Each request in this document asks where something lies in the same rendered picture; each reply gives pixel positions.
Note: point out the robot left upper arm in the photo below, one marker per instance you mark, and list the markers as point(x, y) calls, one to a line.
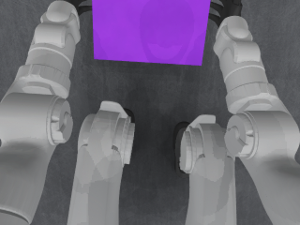
point(31, 126)

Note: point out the robot left forearm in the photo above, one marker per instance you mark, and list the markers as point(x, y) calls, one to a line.
point(51, 53)

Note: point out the robot left thigh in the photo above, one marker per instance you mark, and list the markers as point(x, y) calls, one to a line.
point(98, 173)

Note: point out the carton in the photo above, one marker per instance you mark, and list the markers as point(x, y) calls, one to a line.
point(150, 31)

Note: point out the robot right hand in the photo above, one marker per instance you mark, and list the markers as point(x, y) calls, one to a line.
point(229, 8)

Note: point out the robot left hand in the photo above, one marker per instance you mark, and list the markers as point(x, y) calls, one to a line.
point(80, 9)

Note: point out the robot left shin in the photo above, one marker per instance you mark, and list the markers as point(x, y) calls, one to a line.
point(87, 123)

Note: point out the robot right upper arm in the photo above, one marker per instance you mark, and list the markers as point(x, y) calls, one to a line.
point(266, 142)

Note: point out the robot right forearm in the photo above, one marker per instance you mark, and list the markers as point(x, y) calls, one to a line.
point(242, 69)

